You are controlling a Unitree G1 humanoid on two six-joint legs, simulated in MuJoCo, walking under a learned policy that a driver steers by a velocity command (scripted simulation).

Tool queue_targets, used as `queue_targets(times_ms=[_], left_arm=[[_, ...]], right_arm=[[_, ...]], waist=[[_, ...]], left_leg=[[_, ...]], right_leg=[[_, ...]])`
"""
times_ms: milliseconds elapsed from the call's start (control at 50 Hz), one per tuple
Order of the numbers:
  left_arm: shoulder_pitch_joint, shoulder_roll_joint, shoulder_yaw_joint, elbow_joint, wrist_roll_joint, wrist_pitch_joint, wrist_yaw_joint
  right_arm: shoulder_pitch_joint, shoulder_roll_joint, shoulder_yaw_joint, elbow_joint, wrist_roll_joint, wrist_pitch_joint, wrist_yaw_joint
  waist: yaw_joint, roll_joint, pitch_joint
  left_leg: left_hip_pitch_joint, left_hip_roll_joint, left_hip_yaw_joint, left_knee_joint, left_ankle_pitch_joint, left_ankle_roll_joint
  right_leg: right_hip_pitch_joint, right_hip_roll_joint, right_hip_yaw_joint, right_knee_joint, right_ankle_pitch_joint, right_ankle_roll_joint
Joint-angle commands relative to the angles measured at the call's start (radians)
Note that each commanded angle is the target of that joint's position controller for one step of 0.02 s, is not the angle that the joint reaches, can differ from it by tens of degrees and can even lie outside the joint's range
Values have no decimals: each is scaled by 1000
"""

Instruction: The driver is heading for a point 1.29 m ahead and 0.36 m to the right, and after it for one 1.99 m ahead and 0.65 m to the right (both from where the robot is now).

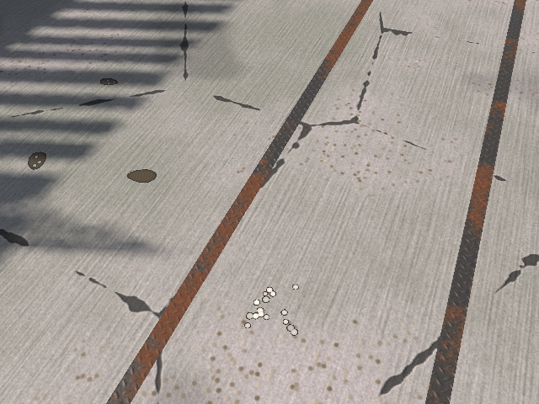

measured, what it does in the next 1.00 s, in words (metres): stands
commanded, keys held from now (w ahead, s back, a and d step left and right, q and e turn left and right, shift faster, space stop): shift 1.00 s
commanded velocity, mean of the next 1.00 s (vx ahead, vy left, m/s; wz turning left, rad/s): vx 0.00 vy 0.00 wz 0.00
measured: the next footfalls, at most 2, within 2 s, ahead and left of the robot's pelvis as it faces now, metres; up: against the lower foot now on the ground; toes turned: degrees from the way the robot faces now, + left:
left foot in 1.44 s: +0.24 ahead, +0.22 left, +0.00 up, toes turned +4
right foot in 1.96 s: +0.65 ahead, +0.05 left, +0.00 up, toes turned -18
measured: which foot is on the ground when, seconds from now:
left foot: down 0.00-1.00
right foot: down 0.00-1.00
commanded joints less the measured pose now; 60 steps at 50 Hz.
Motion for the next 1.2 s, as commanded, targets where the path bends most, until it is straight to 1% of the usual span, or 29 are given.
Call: queue_targets(times_ms=[20, 240, 460, 700, 1020, 1040, 1060, 1080, 1100, 1120, 1140, 1160, 1180, 1200], left_arm=[[14, 104, 19, -20, 0, -12, 4], [43, 95, 13, 26, 0, -20, 6], [79, 84, 9, 51, -1, -23, 8], [112, 75, 7, 63, -2, -25, 9], [145, 65, 8, 69, -4, -27, 13], [175, 71, 12, 82, -5, -24, 17], [207, 129, 34, 81, -22, -20, 23], [265, 185, 52, 82, -32, -23, 27], [273, 223, 67, 74, -30, -39, 31], [240, 184, 57, 55, -16, -65, 31], [222, 139, 48, 45, -14, -86, 27], [219, 115, 43, 36, -18, -98, 21], [227, 106, 41, 31, -22, -101, 17], [235, 105, 41, 24, -24, -100, 16]], right_arm=[[0, -114, -21, -18, 0, -7, -6], [-4, -105, -12, 54, -1, -2, -8], [8, -98, -4, 102, 1, -2, -9], [28, -90, 1, 128, 2, -2, -11], [52, -83, 5, 140, 5, -1, -13], [71, -68, 8, 146, 5, 2, -16], [46, -76, 2, 132, 16, 2, -16], [-29, -95, -1, 91, 24, -9, -11], [-127, -100, 1, 32, 38, -28, -3], [-154, -109, -5, 12, 46, -50, 6], [-119, -102, -9, 21, 40, -69, 16], [-87, -94, -14, 32, 32, -86, 26], [-78, -99, -21, 34, 29, -99, 32], [-90, -96, -24, 28, 28, -106, 33]], waist=[[1, 3, -25], [-3, -1, -5], [-4, -4, -1], [-5, -4, 0], [-6, -3, 2], [1, -20, -39], [28, -72, -19], [65, -138, 44], [89, -182, 141], [67, -117, 183], [40, -67, 165], [28, -46, 117], [26, -38, 85], [31, -50, 63]], left_leg=[[44, 57, -49, -44, 237, 23], [36, 49, -38, -60, 186, 17], [20, 48, -33, -68, 172, 15], [8, 50, -29, -70, 171, 14], [2, 51, -25, -69, 171, 11], [-1, 18, 15, -33, 27, 13], [-100, -35, 78, 88, -196, 18], [-277, -38, 106, 222, -287, 24], [-436, 43, 70, 383, -257, 35], [-559, 94, 20, 495, -213, 40], [-641, 124, 1, 545, -150, 46], [-679, 141, -1, 562, -94, 50], [-686, 151, 7, 541, -46, 46], [-655, 151, 25, 484, -7, 33]], right_leg=[[-48, -93, 84, -82, 210, 3], [-63, -98, 90, -109, 159, 2], [-57, -99, 91, -118, 168, 0], [-49, -99, 90, -120, 198, -2], [-46, -98, 90, -120, 223, -4], [-24, -94, 98, -147, -4, -17], [-9, -130, 179, -194, -353, -69], [8, -260, 372, -304, -637, -147], [-10, -418, 584, -408, -697, -230], [29, -454, 631, -420, -579, -249], [107, -434, 573, -390, -452, -225], [170, -401, 501, -362, -363, -196], [198, -371, 432, -354, -299, -173], [184, -339, 370, -357, -254, -156]])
